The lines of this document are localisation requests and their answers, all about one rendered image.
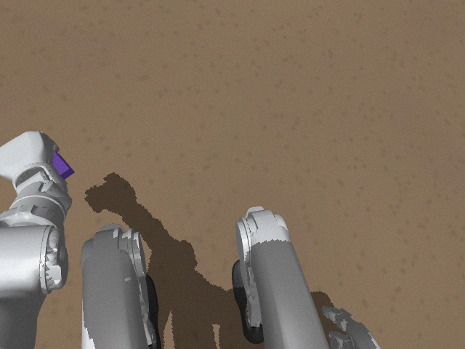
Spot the left robot foot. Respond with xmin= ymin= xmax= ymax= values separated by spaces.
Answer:
xmin=145 ymin=274 xmax=161 ymax=349

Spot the right robot foot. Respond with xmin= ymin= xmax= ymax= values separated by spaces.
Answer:
xmin=232 ymin=260 xmax=264 ymax=344

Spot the small box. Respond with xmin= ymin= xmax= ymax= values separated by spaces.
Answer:
xmin=53 ymin=151 xmax=75 ymax=180

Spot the left robot arm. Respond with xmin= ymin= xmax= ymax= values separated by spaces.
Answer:
xmin=0 ymin=162 xmax=72 ymax=349

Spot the right robot hand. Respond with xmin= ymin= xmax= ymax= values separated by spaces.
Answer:
xmin=321 ymin=306 xmax=381 ymax=349

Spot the left robot hand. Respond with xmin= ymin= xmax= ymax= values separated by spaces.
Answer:
xmin=0 ymin=131 xmax=68 ymax=184

